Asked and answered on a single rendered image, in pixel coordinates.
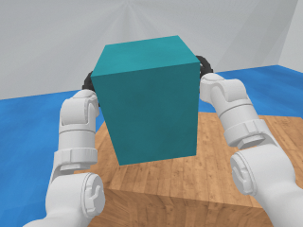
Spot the right robot forearm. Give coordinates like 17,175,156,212
199,73,296,181

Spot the robot right hand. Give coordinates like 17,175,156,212
196,55,214,94

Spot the pedestal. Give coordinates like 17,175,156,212
73,112,303,227

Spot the left robot forearm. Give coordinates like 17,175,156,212
45,89,99,212

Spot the right robot upper arm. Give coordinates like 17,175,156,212
230,143,303,227

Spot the carton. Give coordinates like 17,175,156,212
90,35,201,166

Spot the robot left hand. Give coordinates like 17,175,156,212
81,71,100,107

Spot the left robot upper arm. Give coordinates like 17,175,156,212
23,172,106,227

